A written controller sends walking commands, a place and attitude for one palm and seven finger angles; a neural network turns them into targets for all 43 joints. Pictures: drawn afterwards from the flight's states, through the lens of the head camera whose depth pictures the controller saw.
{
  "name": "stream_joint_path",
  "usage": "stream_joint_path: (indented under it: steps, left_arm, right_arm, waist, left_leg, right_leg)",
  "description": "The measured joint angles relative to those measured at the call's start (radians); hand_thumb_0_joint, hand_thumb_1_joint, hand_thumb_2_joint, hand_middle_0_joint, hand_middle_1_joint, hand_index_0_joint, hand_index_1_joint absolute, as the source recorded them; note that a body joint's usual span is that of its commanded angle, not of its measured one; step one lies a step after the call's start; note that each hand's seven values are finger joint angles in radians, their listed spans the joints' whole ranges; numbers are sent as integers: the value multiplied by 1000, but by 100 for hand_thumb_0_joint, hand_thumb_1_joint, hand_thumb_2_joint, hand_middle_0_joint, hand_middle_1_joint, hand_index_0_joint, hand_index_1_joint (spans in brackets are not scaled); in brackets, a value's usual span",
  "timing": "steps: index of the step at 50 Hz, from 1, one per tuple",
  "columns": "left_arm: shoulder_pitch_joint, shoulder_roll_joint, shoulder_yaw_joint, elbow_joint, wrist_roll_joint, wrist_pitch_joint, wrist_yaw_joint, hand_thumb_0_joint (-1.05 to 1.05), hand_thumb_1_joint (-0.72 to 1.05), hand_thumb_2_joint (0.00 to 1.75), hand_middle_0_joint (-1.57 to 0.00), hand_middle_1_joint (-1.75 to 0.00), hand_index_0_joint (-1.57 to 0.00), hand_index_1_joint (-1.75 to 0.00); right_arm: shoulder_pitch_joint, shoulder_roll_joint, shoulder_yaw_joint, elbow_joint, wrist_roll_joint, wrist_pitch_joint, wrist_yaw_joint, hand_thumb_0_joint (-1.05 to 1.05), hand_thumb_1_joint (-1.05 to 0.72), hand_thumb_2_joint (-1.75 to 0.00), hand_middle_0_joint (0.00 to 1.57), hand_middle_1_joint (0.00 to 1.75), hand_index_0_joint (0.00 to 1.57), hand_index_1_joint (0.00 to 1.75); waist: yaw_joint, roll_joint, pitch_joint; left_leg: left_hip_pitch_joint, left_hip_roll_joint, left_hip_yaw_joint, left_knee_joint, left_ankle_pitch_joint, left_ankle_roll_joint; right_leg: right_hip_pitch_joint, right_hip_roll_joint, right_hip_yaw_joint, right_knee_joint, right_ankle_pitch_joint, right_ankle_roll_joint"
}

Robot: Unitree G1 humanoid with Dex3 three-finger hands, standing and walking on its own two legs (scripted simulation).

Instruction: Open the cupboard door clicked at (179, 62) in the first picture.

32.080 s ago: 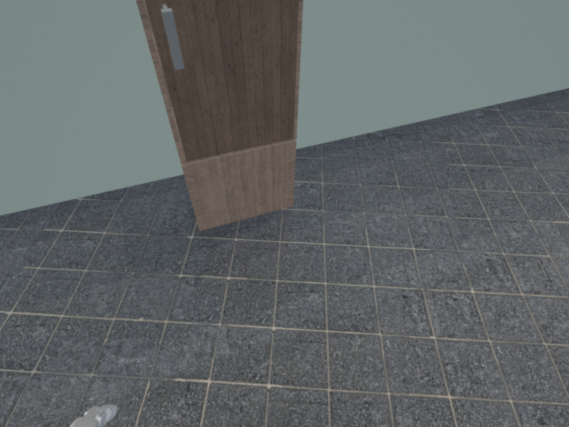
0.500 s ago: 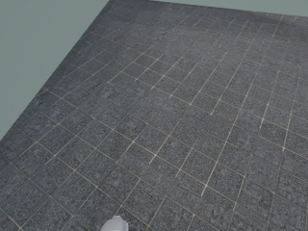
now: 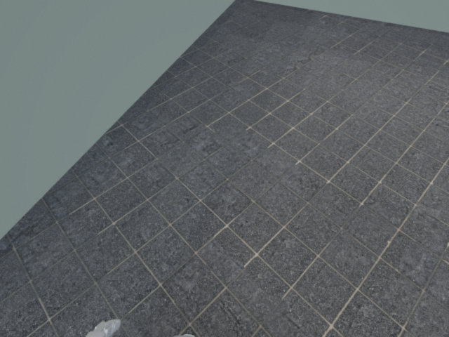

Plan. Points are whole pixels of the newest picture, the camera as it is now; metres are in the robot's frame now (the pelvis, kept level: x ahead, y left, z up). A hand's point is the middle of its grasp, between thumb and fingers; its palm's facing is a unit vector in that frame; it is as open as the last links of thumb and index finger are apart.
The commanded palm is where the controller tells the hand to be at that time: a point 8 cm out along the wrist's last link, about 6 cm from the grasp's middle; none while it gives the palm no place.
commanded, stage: turn to face it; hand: left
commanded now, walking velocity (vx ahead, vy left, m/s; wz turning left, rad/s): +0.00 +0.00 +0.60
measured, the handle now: out of the picture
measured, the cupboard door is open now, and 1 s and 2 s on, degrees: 44 44 44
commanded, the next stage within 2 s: none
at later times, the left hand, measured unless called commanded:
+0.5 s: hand out of the picture +0.01 +0.21 -0.18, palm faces +0.36 -0.90 -0.25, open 7.4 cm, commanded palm none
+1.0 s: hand out of the picture +0.00 +0.12 -0.15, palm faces +0.60 -0.76 -0.24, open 7.4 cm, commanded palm none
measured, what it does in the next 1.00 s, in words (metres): steps on the spot, turning left: left foot, then right foot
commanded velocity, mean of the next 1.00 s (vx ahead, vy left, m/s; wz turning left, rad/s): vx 0.00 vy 0.00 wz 0.60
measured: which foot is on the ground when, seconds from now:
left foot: down 0.00-0.00, up 0.02-0.36, down 0.38-0.72, up 0.74-1.00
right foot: down 0.00-0.38, up 0.40-0.70, down 0.72-1.00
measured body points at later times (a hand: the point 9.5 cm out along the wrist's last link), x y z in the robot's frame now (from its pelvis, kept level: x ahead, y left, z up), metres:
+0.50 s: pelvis +0.03 -0.02 +0.00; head +0.07 +0.02 +0.44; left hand -0.01 +0.25 -0.16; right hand +0.24 -0.22 -0.12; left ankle +0.02 +0.09 -0.73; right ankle +0.04 -0.15 -0.66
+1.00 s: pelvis +0.07 -0.07 +0.01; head +0.12 -0.03 +0.46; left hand -0.03 +0.17 -0.13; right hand +0.29 -0.22 -0.14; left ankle -0.02 +0.04 -0.68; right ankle +0.11 -0.16 -0.73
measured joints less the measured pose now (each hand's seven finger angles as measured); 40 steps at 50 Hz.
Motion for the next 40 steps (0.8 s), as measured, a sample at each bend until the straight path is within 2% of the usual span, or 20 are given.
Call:
stream_joint_path:
  steps: [1, 3, 5, 7, 9, 11, 15, 18, 19, 20, 22, 24, 26, 31, 34, 36, 37, 38, 40]
  left_arm:
    - [3, 4, 2, -5, 5, -8, 4, 0, 90, 89, -20, -30, -20, -30]
    - [1, -5, -4, -4, 7, -7, 9, 0, 90, 89, -20, -30, -20, -30]
    - [13, -12, -10, -6, 7, -3, 12, 0, 90, 89, -20, -30, -20, -30]
    - [28, -14, -14, -3, 6, -1, 15, 0, 90, 89, -20, -30, -20, -30]
    - [39, -13, -17, 0, 6, -4, 15, 0, 90, 89, -20, -30, -20, -30]
    - [49, -13, -22, 0, 7, -9, 13, 0, 90, 89, -20, -30, -20, -30]
    - [67, -8, -25, 5, 10, -12, 6, 0, 90, 89, -20, -30, -20, -30]
    - [88, 8, -20, 12, 5, -7, 1, 0, 90, 89, -20, -30, -20, -30]
    - [98, 13, -17, 13, 1, -2, -1, 0, 90, 89, -20, -30, -20, -30]
    - [93, 25, -13, 20, -3, 10, -1, 0, 90, 89, -20, -30, -20, -30]
    - [78, 44, -7, 26, -2, 40, 4, 1, 90, 89, -20, -30, -20, -30]
    - [62, 53, 1, 28, 0, 53, 6, 1, 90, 89, -20, -30, -20, -30]
    - [45, 57, 5, 20, 1, 55, 2, 1, 90, 89, -20, -30, -20, -30]
    - [18, 53, 6, -15, 1, 45, -6, 1, 90, 89, -20, -30, -20, -30]
    - [10, 47, 2, -32, -1, 35, -6, 1, 90, 89, -20, -30, -20, -30]
    - [16, 46, -1, -46, -1, 21, -6, 1, 90, 89, -20, -30, -20, -30]
    - [18, 42, -2, -49, 3, 10, -3, 0, 90, 89, -20, -30, -20, -30]
    - [18, 32, -6, -50, 6, 4, 1, 0, 90, 89, -20, -30, -20, -30]
    - [25, 11, -17, -48, 7, 1, 5, 0, 90, 89, -20, -30, -20, -30]
  right_arm:
    - [-1, -4, -6, 0, 4, 5, 1, 0, -91, -90, 20, 30, 20, 30]
    - [-11, -25, -20, 2, 5, 16, 5, 0, -91, -90, 20, 30, 20, 30]
    - [-16, -42, -27, 2, 3, 26, 10, 0, -91, -90, 20, 30, 20, 30]
    - [-23, -50, -29, -1, 3, 31, 15, 0, -91, -90, 20, 30, 20, 30]
    - [-34, -52, -26, -8, 4, 33, 19, 0, -91, -90, 20, 30, 20, 30]
    - [-50, -54, -20, -15, 7, 32, 21, 0, -91, -90, 19, 30, 20, 30]
    - [-92, -56, -10, -33, 11, 27, 26, 0, -91, -90, 19, 30, 19, 30]
    - [-117, -56, -2, -55, 10, 16, 28, 0, -91, -90, 19, 30, 19, 30]
    - [-121, -59, 0, -66, 7, 7, 29, 0, -91, -90, 19, 30, 19, 30]
    - [-128, -53, -1, -72, 6, -2, 26, 0, -91, -90, 19, 30, 19, 30]
    - [-132, -42, 6, -80, 4, -11, 21, 0, -91, -90, 19, 30, 20, 30]
    - [-121, -33, 11, -85, 1, -13, 13, 0, -91, -90, 20, 30, 20, 30]
    - [-108, -29, 14, -82, 0, -10, 6, 0, -91, -90, 20, 30, 20, 30]
    - [-80, -27, 15, -69, -3, 1, 7, 0, -91, -90, 20, 30, 20, 30]
    - [-67, -28, 9, -66, -5, 10, 10, 0, -91, -90, 20, 30, 20, 30]
    - [-54, -29, 3, -66, 0, 16, 11, 0, -91, -90, 20, 30, 20, 30]
    - [-53, -32, -3, -64, 5, 20, 12, 0, -91, -90, 20, 30, 20, 30]
    - [-56, -40, -9, -57, 7, 25, 12, 0, -91, -90, 20, 30, 20, 30]
    - [-58, -54, -19, -47, 5, 34, 16, 0, -91, -90, 20, 30, 20, 30]
  waist:
    - [7, -7, -2]
    - [1, 6, 13]
    - [-3, 3, 16]
    - [-5, -13, 17]
    - [-6, -34, 24]
    - [-1, -50, 36]
    - [16, -66, 63]
    - [26, -73, 71]
    - [25, -69, 65]
    - [24, -79, 68]
    - [33, -88, 75]
    - [34, -79, 68]
    - [35, -66, 62]
    - [31, -28, 49]
    - [20, -6, 44]
    - [16, 1, 35]
    - [18, 4, 34]
    - [17, 15, 41]
    - [11, 27, 51]
  left_leg:
    - [-23, -5, 2, 56, -71, -8]
    - [-84, -5, 19, 262, -224, -16]
    - [-135, 3, 59, 456, -252, -27]
    - [-151, 22, 97, 549, -242, -42]
    - [-131, 40, 124, 520, -240, -53]
    - [-95, 52, 144, 428, -241, -58]
    - [-15, 55, 174, 233, -235, -49]
    - [65, 44, 200, 60, -131, -31]
    - [81, 44, 195, 17, -48, -5]
    - [64, 35, 187, 43, -43, 18]
    - [53, 29, 172, 76, -84, 42]
    - [57, 30, 147, 58, -90, 41]
    - [67, 29, 121, 22, -68, 31]
    - [77, 25, 62, -33, -28, 16]
    - [61, 24, 24, -21, -29, -2]
    - [35, 14, -1, 17, -45, -19]
    - [12, 9, -7, 63, -94, -19]
    - [-19, 5, -9, 153, -180, -19]
    - [-88, -5, 10, 377, -259, -20]
  right_leg:
    - [4, -3, 0, -22, 53, -16]
    - [14, -10, -35, 8, 48, -50]
    - [47, -29, -67, -12, 34, -64]
    - [78, -48, -92, -45, 36, -67]
    - [104, -67, -117, -71, 39, -67]
    - [122, -82, -144, -80, 35, -66]
    - [132, -106, -200, -45, 0, -57]
    - [115, -127, -238, 38, -53, -41]
    - [88, -134, -243, 100, -76, -32]
    - [48, -137, -210, 197, -141, -13]
    - [-37, -106, -119, 389, -222, 6]
    - [-98, -79, -71, 491, -204, 16]
    - [-134, -63, -36, 517, -152, 21]
    - [-128, -43, 5, 374, -96, 24]
    - [-69, -19, 4, 217, -79, 19]
    - [3, -8, -5, 53, -16, 11]
    - [11, -7, -13, 20, 38, -21]
    - [9, -8, -27, 36, 38, -44]
    - [27, -22, -59, 34, 14, -66]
